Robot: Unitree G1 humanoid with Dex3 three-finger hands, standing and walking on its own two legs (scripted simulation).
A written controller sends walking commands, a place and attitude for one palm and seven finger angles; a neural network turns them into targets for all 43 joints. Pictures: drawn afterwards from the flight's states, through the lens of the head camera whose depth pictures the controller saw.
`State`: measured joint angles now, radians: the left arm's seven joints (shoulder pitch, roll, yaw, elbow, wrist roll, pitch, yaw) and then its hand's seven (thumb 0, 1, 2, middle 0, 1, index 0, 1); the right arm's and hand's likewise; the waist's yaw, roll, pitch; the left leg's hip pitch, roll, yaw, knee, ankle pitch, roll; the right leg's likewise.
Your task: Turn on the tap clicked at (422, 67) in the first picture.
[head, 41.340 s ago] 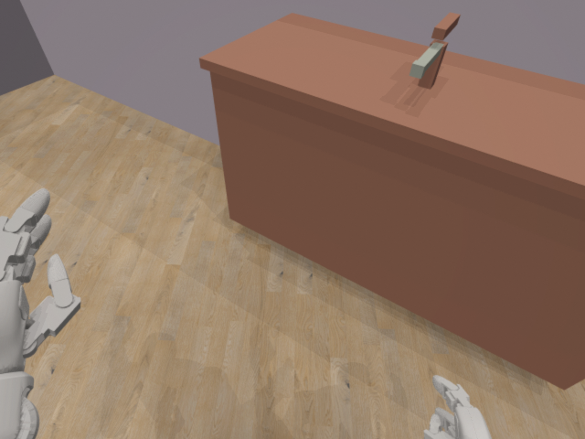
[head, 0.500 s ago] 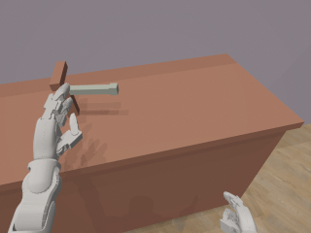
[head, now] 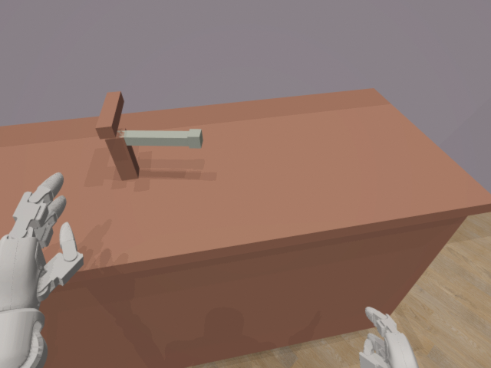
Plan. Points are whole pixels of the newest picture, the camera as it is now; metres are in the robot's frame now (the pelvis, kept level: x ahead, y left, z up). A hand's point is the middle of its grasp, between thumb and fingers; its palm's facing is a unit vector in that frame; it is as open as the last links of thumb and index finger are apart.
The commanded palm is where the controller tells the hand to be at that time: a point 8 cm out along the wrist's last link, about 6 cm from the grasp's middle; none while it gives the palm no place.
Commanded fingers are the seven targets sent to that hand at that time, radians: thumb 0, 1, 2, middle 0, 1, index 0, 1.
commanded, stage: draw the hand back beside the body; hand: left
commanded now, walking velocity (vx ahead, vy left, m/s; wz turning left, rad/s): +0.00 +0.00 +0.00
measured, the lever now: (195, 138) +0.50 +0.17 +0.13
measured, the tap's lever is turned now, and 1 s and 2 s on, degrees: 77 77 77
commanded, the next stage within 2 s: step back with the hand held close in 0.22 s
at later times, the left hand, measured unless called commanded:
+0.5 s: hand (79, 248) +0.20 +0.24 +0.16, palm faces +0.40 -0.83 -0.38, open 7.4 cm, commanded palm +0.15 +0.28 +0.17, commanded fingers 0.00 0.90 0.90 -0.20 -0.30 -0.20 -0.30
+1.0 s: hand (50, 296) +0.15 +0.25 +0.15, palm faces +0.40 -0.82 -0.40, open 7.4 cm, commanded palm +0.09 +0.30 +0.17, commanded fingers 0.00 0.90 0.90 -0.20 -0.30 -0.20 -0.30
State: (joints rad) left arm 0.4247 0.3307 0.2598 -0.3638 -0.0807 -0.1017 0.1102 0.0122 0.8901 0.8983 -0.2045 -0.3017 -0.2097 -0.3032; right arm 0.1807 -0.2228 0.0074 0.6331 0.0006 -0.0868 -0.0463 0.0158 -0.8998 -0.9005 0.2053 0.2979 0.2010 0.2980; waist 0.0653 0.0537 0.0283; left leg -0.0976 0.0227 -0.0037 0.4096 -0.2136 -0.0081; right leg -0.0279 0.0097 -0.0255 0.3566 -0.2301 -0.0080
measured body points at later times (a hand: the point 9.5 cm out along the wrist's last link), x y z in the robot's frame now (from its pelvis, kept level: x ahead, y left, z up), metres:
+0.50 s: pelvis -0.01 +0.00 +0.00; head -0.01 -0.02 +0.44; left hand +0.18 +0.28 +0.19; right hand +0.19 -0.22 -0.09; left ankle +0.01 +0.12 -0.74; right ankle -0.02 -0.12 -0.74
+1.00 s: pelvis -0.06 +0.01 -0.02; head -0.03 +0.01 +0.43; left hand +0.12 +0.29 +0.17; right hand +0.12 -0.22 -0.10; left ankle +0.01 +0.12 -0.74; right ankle -0.02 -0.12 -0.74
